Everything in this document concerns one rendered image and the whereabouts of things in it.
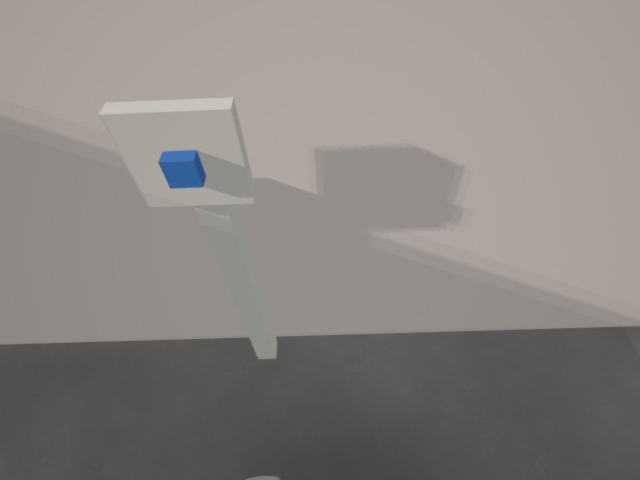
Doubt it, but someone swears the button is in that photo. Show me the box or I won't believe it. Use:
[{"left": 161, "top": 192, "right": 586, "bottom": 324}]
[{"left": 158, "top": 150, "right": 206, "bottom": 188}]

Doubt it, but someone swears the panel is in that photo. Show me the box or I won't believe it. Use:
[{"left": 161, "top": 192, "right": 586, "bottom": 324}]
[{"left": 98, "top": 97, "right": 277, "bottom": 359}]

